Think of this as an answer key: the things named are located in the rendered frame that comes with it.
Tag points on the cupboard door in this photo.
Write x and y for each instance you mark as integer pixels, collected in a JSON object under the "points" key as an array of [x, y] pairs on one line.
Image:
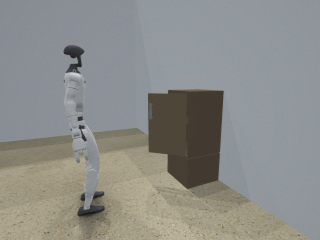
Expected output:
{"points": [[167, 128]]}

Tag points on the robot left thigh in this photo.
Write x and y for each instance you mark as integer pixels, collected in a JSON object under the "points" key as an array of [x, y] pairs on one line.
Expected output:
{"points": [[86, 161]]}

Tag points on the right robot upper arm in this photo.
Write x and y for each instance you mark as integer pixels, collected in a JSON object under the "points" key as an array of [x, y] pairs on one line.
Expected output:
{"points": [[74, 80]]}

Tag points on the right robot hand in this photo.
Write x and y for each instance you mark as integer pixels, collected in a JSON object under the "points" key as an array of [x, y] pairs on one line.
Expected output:
{"points": [[79, 145]]}

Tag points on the handle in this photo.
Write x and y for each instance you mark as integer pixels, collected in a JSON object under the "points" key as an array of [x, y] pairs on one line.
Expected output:
{"points": [[150, 111]]}

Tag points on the right robot foot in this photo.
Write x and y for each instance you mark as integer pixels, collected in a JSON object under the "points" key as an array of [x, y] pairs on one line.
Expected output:
{"points": [[92, 210]]}

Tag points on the robot right forearm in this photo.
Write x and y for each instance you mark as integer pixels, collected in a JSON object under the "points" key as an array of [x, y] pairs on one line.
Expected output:
{"points": [[71, 114]]}

